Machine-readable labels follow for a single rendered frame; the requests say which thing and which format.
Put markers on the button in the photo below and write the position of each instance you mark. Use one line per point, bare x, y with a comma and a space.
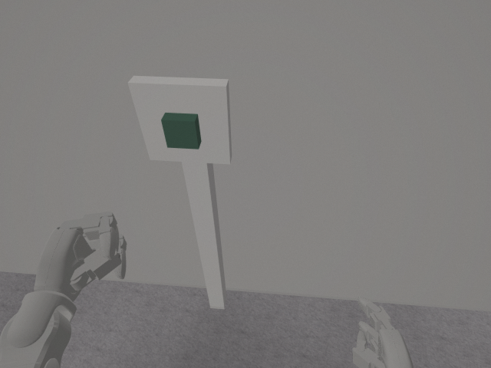
181, 130

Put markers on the robot right hand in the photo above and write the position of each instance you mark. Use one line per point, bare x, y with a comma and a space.
388, 348

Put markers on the robot left forearm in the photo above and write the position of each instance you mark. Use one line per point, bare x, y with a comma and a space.
38, 334

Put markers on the robot left hand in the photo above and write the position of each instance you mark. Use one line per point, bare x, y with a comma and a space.
59, 267

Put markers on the panel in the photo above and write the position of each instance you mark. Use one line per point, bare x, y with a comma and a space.
209, 98

